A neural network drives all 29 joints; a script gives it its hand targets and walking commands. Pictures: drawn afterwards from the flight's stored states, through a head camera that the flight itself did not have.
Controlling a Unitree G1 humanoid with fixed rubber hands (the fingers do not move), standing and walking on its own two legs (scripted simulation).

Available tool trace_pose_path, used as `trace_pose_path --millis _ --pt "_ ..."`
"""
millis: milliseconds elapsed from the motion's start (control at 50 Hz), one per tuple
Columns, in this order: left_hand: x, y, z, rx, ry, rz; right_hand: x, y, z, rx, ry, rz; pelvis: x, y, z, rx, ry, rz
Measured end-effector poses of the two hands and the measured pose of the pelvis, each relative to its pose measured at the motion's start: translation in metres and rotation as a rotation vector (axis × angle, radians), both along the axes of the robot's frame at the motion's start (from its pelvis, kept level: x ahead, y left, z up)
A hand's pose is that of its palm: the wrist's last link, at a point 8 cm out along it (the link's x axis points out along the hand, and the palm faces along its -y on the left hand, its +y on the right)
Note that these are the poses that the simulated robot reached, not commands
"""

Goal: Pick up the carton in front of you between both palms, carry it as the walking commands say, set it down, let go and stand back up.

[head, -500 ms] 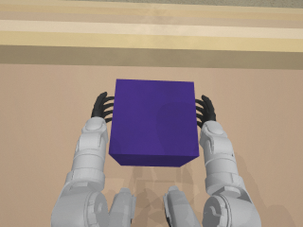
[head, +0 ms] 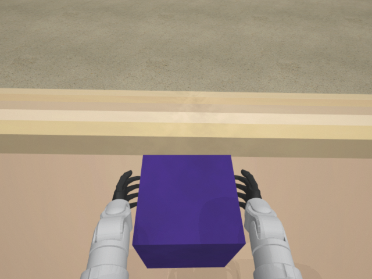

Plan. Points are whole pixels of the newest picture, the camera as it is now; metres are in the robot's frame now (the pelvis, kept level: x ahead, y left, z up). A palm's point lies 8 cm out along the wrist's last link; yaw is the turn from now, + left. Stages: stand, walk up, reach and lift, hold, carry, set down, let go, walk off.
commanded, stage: reach and lift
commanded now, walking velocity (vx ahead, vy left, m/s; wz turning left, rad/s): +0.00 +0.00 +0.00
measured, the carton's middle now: (186, 215) +0.31 +0.00 -0.08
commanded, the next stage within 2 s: hold in 1.10 s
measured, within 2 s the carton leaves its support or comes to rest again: neither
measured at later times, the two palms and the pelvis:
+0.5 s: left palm (115, 202) +0.29 +0.15 +0.04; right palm (257, 199) +0.29 -0.15 +0.04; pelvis -0.01 +0.00 +0.01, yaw +0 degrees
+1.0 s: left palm (115, 197) +0.29 +0.15 +0.05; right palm (258, 195) +0.29 -0.15 +0.05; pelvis +0.01 +0.00 +0.02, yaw +0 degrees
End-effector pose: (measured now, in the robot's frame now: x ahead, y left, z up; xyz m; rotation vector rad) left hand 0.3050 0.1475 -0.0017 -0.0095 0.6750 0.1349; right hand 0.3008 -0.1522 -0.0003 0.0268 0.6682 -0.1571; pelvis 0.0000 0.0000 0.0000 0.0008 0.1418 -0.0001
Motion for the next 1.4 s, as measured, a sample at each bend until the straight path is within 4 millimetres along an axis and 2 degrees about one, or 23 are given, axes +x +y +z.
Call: trace_pose_path --millis 100,180,320,460,980,1140,1280,1400 --pt "-0.01 0.0 0.025 0.02 -0.012 -0.005 -0.007 0.0 0.025 -0.019 -0.012 0.024 0.003 -0.001 0.01 0.001 -0.092 -0.002" --pt "-0.015 0.0 0.036 0.031 -0.003 -0.013 -0.012 0.0 0.036 -0.032 -0.003 0.037 0.001 -0.001 0.013 0.0 -0.149 -0.004" --pt "-0.021 0.001 0.037 0.032 0.025 -0.015 -0.018 0.001 0.037 -0.033 0.024 0.038 -0.009 -0.001 0.013 -0.001 -0.191 -0.003" --pt "-0.019 0.002 0.04 0.026 0.01 -0.012 -0.016 0.002 0.041 -0.028 0.01 0.03 -0.014 0.0 0.012 -0.001 -0.199 -0.003" --pt "-0.012 0.001 0.052 0.05 0.013 -0.03 -0.01 0.001 0.052 -0.052 0.012 0.047 0.005 0.0 0.019 -0.002 -0.216 -0.008" --pt "-0.015 0.001 0.057 0.049 0.006 -0.027 -0.011 0.001 0.057 -0.052 0.005 0.047 0.005 0.0 0.019 -0.002 -0.228 -0.006" --pt "-0.018 0.0 0.071 0.045 -0.022 -0.026 -0.016 0.0 0.071 -0.048 -0.023 0.042 0.003 0.0 0.02 -0.002 -0.249 -0.006" --pt "-0.021 0.0 0.07 0.043 0.001 -0.026 -0.019 0.0 0.07 -0.045 0.0 0.039 -0.002 0.0 0.019 -0.002 -0.264 -0.006"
